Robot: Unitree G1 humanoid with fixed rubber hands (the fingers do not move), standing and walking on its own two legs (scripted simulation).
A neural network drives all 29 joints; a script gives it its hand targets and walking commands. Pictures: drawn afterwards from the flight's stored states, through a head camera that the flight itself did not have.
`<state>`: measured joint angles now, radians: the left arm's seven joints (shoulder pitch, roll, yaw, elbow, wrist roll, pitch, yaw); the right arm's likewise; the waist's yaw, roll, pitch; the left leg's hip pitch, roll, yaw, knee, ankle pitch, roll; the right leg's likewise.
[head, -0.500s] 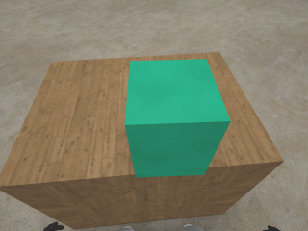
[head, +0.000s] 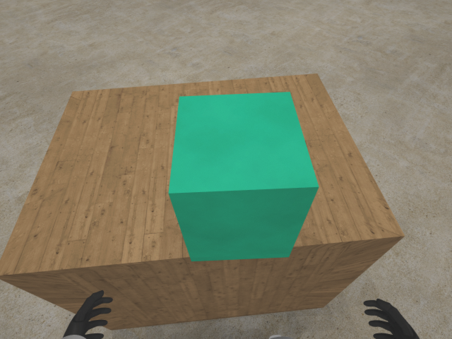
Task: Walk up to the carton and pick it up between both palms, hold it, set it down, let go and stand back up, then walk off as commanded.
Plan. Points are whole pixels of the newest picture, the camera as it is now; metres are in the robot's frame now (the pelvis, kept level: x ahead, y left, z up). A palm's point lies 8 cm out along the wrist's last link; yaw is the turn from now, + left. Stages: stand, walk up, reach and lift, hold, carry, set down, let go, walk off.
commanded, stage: reach and lift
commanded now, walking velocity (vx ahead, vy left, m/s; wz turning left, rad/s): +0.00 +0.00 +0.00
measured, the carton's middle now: (237, 182) +0.40 -0.01 +0.04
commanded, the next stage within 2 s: none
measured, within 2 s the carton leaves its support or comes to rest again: neither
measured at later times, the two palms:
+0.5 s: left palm (83, 319) +0.18 +0.25 -0.02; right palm (390, 309) +0.18 -0.25 -0.02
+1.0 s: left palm (98, 291) +0.22 +0.22 +0.02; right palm (380, 275) +0.22 -0.23 +0.02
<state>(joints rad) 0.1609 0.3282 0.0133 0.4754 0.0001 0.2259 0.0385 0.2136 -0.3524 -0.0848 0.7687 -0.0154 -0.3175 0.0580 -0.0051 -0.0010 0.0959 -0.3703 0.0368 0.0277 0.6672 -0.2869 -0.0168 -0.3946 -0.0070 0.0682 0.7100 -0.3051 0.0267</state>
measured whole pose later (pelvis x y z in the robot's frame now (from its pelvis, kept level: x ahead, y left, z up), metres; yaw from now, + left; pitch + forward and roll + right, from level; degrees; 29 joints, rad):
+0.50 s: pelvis +0.00 -0.01 +0.02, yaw +0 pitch +1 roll +2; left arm 0.22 0.33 0.01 0.34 -0.06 -0.02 0.00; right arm 0.24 -0.21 -0.09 0.43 -0.02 -0.28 -0.03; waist 0.01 -0.03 0.10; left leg -0.29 0.02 0.03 0.45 -0.17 -0.02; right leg -0.35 -0.02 0.07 0.56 -0.23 0.00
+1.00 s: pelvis +0.01 +0.00 +0.02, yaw +0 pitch +2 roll +1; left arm 0.26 0.30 -0.10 0.19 -0.16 -0.18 0.10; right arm 0.25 -0.19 -0.08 0.24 0.07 -0.26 0.01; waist 0.01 -0.03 0.05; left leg -0.29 0.02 0.03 0.43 -0.18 -0.03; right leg -0.33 -0.02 0.07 0.51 -0.22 0.01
